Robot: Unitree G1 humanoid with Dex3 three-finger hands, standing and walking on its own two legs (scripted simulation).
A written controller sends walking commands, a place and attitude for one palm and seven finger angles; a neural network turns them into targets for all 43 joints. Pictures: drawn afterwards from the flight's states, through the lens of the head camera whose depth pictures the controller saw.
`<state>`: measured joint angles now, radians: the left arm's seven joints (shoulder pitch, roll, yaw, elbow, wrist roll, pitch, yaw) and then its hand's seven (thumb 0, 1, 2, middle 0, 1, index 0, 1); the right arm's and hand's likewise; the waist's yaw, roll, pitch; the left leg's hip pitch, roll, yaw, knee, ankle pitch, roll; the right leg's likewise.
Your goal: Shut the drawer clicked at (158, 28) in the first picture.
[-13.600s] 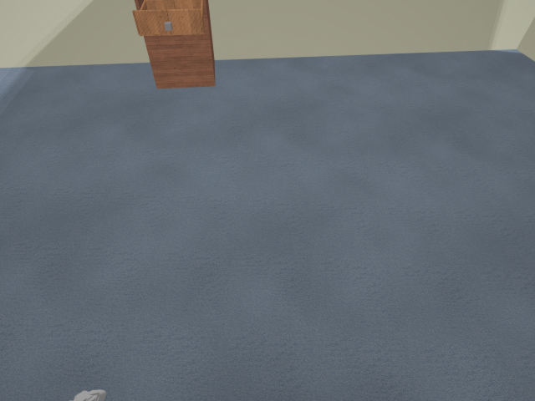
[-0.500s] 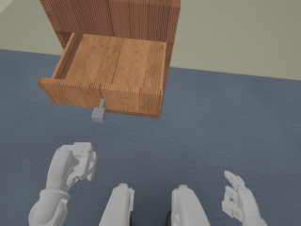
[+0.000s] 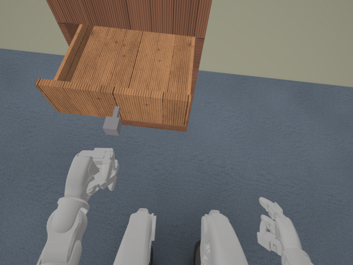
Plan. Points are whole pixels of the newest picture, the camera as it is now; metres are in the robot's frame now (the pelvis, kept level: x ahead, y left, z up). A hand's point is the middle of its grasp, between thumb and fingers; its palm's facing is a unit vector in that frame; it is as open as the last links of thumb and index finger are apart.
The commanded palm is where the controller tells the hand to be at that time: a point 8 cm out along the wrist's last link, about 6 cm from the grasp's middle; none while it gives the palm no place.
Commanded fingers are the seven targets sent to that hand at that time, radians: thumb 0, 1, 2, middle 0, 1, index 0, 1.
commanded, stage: bring the fist close to the handle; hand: left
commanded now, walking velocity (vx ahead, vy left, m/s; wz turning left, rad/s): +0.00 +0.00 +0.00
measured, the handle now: (114, 119) +0.46 +0.19 -0.05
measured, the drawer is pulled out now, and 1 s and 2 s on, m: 0.23 0.23 0.17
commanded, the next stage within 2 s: push the drawer shut in 1.04 s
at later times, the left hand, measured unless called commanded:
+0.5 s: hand (123, 161) +0.34 +0.15 -0.04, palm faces -0.10 -0.99 -0.04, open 3.3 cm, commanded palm +0.33 +0.19 -0.04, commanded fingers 0.00 0.90 0.90 -1.40 -1.60 -1.40 -1.60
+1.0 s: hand (126, 157) +0.36 +0.14 -0.05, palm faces -0.09 -0.99 -0.05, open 3.3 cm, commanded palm +0.35 +0.19 -0.05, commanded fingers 0.00 0.90 0.90 -1.40 -1.60 -1.40 -1.60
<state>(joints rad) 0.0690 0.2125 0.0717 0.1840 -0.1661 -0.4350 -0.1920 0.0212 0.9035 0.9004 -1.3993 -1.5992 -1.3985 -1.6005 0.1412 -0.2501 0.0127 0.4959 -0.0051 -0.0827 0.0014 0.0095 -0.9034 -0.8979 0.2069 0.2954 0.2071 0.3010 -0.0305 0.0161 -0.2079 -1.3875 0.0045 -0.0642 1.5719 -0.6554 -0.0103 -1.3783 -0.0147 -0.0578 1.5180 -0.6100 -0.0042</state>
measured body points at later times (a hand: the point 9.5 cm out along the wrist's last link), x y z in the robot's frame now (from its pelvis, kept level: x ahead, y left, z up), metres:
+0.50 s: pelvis -0.01 +0.00 -0.04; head +0.15 +0.02 +0.39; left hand +0.34 +0.20 -0.03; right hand +0.17 -0.25 -0.14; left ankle +0.04 +0.12 -0.56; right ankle +0.05 -0.12 -0.56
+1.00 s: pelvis -0.02 +0.00 -0.05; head +0.15 +0.01 +0.37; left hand +0.36 +0.20 -0.05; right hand +0.15 -0.25 -0.17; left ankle +0.04 +0.12 -0.56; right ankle +0.05 -0.12 -0.56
